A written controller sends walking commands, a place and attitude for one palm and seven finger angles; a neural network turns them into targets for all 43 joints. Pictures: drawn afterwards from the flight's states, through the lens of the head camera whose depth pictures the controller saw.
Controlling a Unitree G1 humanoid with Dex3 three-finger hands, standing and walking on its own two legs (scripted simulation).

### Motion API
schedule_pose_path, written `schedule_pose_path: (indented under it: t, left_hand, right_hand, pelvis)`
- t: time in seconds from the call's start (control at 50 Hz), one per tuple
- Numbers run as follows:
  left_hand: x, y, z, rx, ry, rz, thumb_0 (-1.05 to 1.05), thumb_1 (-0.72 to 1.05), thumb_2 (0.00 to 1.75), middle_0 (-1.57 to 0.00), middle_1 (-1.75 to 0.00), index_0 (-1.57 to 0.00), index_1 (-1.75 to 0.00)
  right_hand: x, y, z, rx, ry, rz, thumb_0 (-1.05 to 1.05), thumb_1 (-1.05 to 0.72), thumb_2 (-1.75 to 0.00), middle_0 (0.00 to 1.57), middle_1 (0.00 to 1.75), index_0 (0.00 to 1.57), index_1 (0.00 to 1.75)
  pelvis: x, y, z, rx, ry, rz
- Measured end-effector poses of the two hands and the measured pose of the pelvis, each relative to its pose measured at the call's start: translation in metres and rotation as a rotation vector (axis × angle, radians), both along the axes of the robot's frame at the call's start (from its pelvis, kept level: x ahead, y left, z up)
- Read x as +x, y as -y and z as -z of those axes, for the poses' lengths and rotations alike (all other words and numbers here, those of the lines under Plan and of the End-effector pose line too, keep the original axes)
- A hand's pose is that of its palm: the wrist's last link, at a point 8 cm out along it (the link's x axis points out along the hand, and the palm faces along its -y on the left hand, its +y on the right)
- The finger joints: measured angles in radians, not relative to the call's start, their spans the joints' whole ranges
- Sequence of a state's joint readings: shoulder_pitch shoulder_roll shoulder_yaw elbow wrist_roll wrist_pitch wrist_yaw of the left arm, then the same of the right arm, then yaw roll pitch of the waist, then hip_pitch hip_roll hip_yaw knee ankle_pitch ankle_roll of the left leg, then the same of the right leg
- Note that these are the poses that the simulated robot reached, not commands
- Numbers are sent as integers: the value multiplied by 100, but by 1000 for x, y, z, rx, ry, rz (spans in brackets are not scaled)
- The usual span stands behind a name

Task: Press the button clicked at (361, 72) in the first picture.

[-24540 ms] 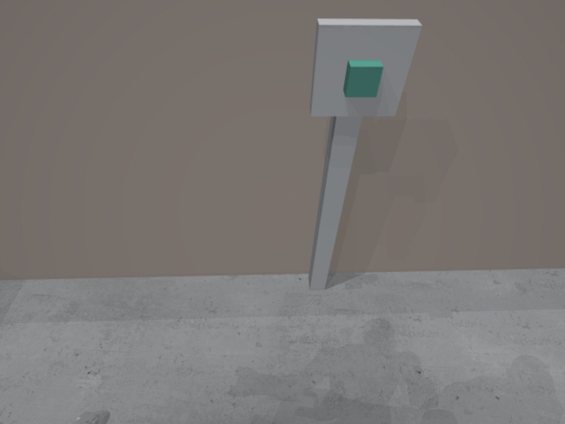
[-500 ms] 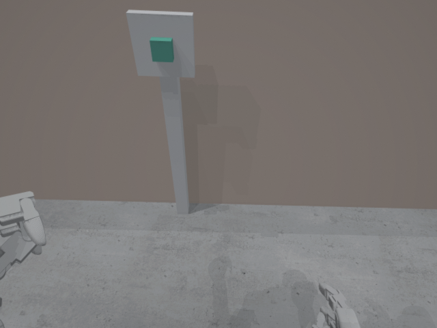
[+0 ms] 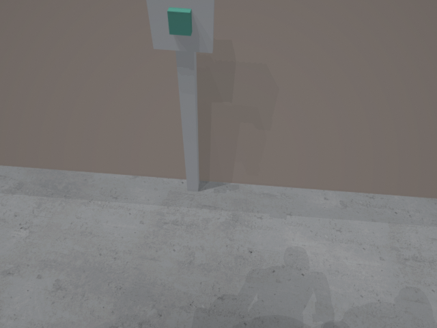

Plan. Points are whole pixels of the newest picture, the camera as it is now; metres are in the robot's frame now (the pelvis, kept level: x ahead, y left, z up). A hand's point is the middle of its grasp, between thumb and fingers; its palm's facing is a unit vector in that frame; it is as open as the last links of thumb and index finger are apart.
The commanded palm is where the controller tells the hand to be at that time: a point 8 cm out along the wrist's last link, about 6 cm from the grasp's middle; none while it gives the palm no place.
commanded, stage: let the arm hang, fingers relaxed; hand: left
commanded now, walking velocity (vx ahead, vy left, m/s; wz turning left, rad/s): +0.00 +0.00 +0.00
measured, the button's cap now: (180, 21) +0.85 +0.16 +0.16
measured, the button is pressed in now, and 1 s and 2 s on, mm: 0 0 0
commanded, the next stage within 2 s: stand and wait in 0.74 s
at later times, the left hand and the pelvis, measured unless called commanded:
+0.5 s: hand out of the picture +0.06 +0.23 -0.15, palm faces +0.00 -0.95 -0.32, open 7.2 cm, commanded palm none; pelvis +0.00 -0.01 +0.01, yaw +0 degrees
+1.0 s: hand out of the picture +0.09 +0.23 -0.14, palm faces -0.03 -0.94 -0.35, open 7.4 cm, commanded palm none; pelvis +0.02 -0.01 +0.01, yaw -1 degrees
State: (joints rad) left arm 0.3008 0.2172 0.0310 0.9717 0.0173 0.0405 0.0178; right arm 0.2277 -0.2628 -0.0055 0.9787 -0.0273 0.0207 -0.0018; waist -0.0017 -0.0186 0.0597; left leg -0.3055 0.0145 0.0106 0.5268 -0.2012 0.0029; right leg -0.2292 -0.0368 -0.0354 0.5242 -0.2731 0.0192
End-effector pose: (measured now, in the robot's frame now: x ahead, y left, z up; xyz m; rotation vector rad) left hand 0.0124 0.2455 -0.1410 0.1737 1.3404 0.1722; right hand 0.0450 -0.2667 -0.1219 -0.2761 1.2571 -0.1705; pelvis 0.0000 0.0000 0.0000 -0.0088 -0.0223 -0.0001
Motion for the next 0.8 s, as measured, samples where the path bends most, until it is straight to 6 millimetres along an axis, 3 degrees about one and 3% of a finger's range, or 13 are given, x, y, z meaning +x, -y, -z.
schedule_pose_path:
  t: [0.12, 0.22, 0.38, 0.58, 0.68, 0.8]
  left_hand:
    - [-53, -16, -9, 42, -159, -22, 1, 90, 90, -71, -88, -70, -90]
    - [-59, -27, -18, 82, -185, -24, 1, 90, 90, -54, -68, -53, -69]
    - [-11, -30, -22, 106, -60, 5, 0, 90, 90, -30, -41, -29, -42]
    - [62, -22, -29, 94, 114, 63, 0, 90, 90, -21, -32, -21, -32]
    - [80, -21, -32, 96, 146, 81, 0, 90, 90, -20, -31, -20, -31]
    - [84, -24, -34, 107, 133, 88, 0, 90, 90, -20, -30, -20, -30]
  right_hand:
    - [-39, -2, 7, 20, -129, 46, 1, -91, -90, 21, 30, 20, 30]
    - [-49, -7, 13, 49, -148, 68, 1, -91, -90, 21, 30, 20, 30]
    - [-36, -9, 17, 72, -103, 70, 1, -91, -90, 21, 30, 20, 30]
    - [-6, 6, 9, 42, -19, 59, 1, -91, -90, 21, 30, 20, 30]
    - [7, 18, 3, 18, 8, 54, 1, -91, -90, 21, 30, 20, 30]
    - [19, 30, -3, -8, 19, 46, 1, -91, -90, 21, 30, 20, 30]
  pelvis:
    - [-1, 3, -4, -1, 4, -1]
    - [-1, 4, -6, 2, 14, 3]
    - [0, 5, -6, 6, 23, 4]
    - [4, 8, -8, 10, 24, 5]
    - [6, 10, -9, 9, 23, 6]
    - [10, 12, -11, 8, 20, 9]
